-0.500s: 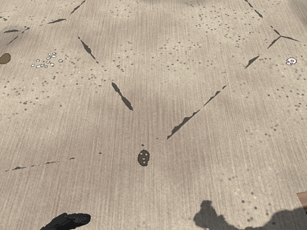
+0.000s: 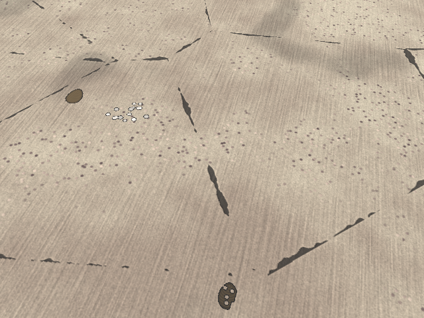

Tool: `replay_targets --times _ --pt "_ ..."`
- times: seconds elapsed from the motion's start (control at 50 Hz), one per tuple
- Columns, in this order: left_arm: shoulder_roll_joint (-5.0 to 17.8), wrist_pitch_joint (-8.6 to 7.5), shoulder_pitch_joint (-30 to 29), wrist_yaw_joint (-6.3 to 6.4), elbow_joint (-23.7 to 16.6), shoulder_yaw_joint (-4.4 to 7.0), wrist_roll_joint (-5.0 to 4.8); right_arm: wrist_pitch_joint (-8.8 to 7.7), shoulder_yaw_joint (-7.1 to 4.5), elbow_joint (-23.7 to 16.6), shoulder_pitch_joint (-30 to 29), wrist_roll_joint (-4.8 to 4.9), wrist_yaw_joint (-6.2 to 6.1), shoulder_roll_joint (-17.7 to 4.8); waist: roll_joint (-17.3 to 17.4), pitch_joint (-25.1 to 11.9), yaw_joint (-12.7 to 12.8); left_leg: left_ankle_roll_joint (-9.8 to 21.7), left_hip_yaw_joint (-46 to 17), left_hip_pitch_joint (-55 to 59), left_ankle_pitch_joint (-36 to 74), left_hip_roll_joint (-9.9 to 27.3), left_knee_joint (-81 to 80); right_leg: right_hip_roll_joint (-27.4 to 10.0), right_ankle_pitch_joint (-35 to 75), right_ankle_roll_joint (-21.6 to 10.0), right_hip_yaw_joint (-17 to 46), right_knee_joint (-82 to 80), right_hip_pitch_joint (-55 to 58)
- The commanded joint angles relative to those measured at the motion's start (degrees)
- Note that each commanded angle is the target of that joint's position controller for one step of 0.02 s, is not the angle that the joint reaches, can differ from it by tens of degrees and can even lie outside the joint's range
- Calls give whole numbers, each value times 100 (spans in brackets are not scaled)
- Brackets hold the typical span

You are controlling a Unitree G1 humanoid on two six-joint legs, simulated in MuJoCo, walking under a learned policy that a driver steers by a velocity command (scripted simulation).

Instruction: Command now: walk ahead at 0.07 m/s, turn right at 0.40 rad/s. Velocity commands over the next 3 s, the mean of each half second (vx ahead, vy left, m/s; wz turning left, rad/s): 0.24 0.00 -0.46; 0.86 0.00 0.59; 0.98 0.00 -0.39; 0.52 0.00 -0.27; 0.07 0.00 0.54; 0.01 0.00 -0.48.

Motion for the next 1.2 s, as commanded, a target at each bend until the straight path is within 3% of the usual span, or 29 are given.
replay_targets --times 0.02,0.08,0.14,0.24,0.26,0.28,0.3,0.32,0.34,0.36,0.4,0.46,0.48,0.56,0.68,0.72,0.78,0.82,0.84,0.86,0.88,0.9,0.92,0.94,0.98,1.04,1.1,1.14,1.2 --pt "822 177 44 186 -382 327 -15 -100 -283 -331 -125 94 -134 -892 1159 -230 -218 1070 -1279 850 112 1675 -1701 -275 -182 127 171 1985 -1236" --pt "532 281 55 203 -545 311 8 -142 -248 -262 -319 81 -203 -741 820 -298 -140 974 -463 931 918 1539 -1568 -434 422 315 -26 2004 -1227" --pt "264 273 -242 55 -846 200 1 -98 -319 -121 -238 116 -262 -865 841 -547 -273 975 -31 1275 1337 1611 -1361 -611 629 332 -165 768 -823" --pt "487 301 -95 -220 -1079 267 0 -68 -472 -3 -209 258 -161 -1156 989 -685 -192 774 341 1337 1618 1921 -933 -459 888 -85 -653 -759 277" --pt "424 320 77 -223 -1004 276 -4 -59 -499 42 -135 335 -119 -1174 846 -776 -140 608 401 1066 611 1890 -836 -310 1077 -261 -800 -1173 782" --pt "491 330 496 -192 -806 348 -11 -55 -483 106 -14 388 -62 -1044 587 -818 -29 410 513 531 -1109 1684 -546 -122 854 -491 -810 -1432 1514" --pt "757 302 1234 -134 -505 467 -42 -51 -403 87 -123 321 26 -709 -231 -640 199 128 924 -599 -2404 1239 622 -370 -37 -874 -121 -1972 2395" --pt "1517 190 1738 -82 -508 605 -19 -114 -267 -274 -576 226 138 -248 -1976 -274 368 -307 1213 -2803 -2856 276 3040 -1947 -2134 -1845 2879 -3067 3057" --pt "1357 -72 1659 -157 -729 487 164 -321 -345 -467 -1349 385 190 -581 -1360 -157 706 -76 -95 -3627 -2257 36 3553 -2410 -3177 -2284 4348 -4131 2845" --pt "1127 -248 1215 -119 -754 393 209 -483 -415 -499 -1448 511 248 -841 -1074 199 469 124 -286 -3876 -1533 307 3506 -2416 -2716 -2023 3991 -4166 2728" --pt "812 -359 691 -42 -835 268 77 -628 -478 -99 -802 299 240 -925 -706 73 17 183 -319 -3564 -359 568 3095 -2013 -1443 -1513 2810 -3801 2653" --pt "704 -455 636 4 -833 211 133 -584 -469 258 -414 347 263 -783 -595 -5 -106 87 -177 -3240 866 548 2755 -1617 -409 -1119 1612 -4040 2632" --pt "831 -422 917 -73 -703 232 310 -280 -327 469 36 -270 466 -492 -506 -28 -146 -21 168 -2683 828 347 2899 -1251 -21 -865 982 -4261 2354" --pt "647 -470 1141 -145 -577 186 353 -49 -406 353 -249 38 649 -672 -452 548 -18 -125 -256 -2946 1113 -59 2790 -1336 403 -666 90 -4465 2266" --pt "461 -614 1206 -25 -304 107 361 -137 -280 161 -656 -30 768 -650 -337 1019 16 231 360 -3030 1329 155 1805 -1498 1472 -579 -897 -4748 3080" --pt "454 -599 1318 19 -134 84 366 -137 -192 -15 -850 -19 794 -547 -336 1109 43 486 777 -2863 955 118 1395 -1519 3032 -506 -1266 -4532 3493" --pt "812 -487 1303 137 -11 108 413 -122 -160 -118 -328 111 636 -613 -693 381 -355 1015 1500 -1439 108 -620 1028 -1623 8702 -305 -1651 -2980 4039" --pt "1197 -307 1014 179 -111 201 483 -198 -347 289 1520 156 541 -1078 -839 -604 -1231 1349 1324 468 -832 -1033 972 -1758 9709 -440 -1590 -380 3652" --pt "1261 -337 763 133 -217 211 412 -257 -523 553 2592 61 458 -1396 -452 -1011 -1785 1548 511 2228 -1065 -871 288 -1545 8247 -435 -1562 1455 2293" --pt "487 -501 427 -21 -702 58 228 -116 -765 541 2387 93 377 -2021 1584 -1051 -1324 2385 -2918 3952 -2748 680 -783 24 2057 30 -1277 4095 -846" --pt "557 -683 -44 -90 -1037 -29 284 -115 -747 413 2022 156 420 -2090 917 -1278 -1130 2792 -4916 4267 -2477 1204 -1560 315 520 -79 180 4866 -2114" --pt "577 -788 -518 -106 -1202 -66 307 -147 -720 443 2067 157 355 -1919 224 -812 -1185 2530 -4461 3909 -1746 1250 -1684 -108 745 -179 513 4610 -2385" --pt "498 -848 -275 -116 -1148 -123 271 -194 -610 611 2111 104 280 -1494 -347 -263 -799 2205 -3815 3016 -1109 1178 -1790 -438 922 -257 449 3876 -2094" --pt "417 -781 -245 -118 -1133 -153 346 -262 -514 624 1866 58 209 -1217 -554 22 -491 1899 -3106 2252 -818 890 -1804 -710 895 -244 411 3248 -1717" --pt "311 -504 137 -180 -976 -219 531 -412 -352 508 1428 75 142 -939 -317 321 -86 1704 -2220 1201 -595 391 -1981 -917 870 -131 283 2755 -1201" --pt "276 -288 -451 -292 -1181 -287 473 -670 -321 571 1659 168 238 -1047 48 767 -220 1471 -1294 663 427 136 -2588 -1102 1441 -91 -267 1664 -1386" --pt "165 -323 -1249 -358 -1403 -360 304 -809 -267 601 1938 191 323 -951 193 966 -590 964 -445 831 2369 -70 -2773 -1045 2801 -288 -654 11 -1196" --pt "75 -367 -1625 -421 -1465 -390 230 -888 -241 733 2208 203 286 -1015 198 866 -782 711 -101 1339 3426 84 -3160 -749 3558 -545 -960 -902 -769" --pt "384 -402 -1285 -427 -1209 -266 196 -923 -268 744 2089 126 163 -1321 428 380 -532 385 455 2678 5934 386 -2825 -55 3660 -784 -1127 -1377 -298"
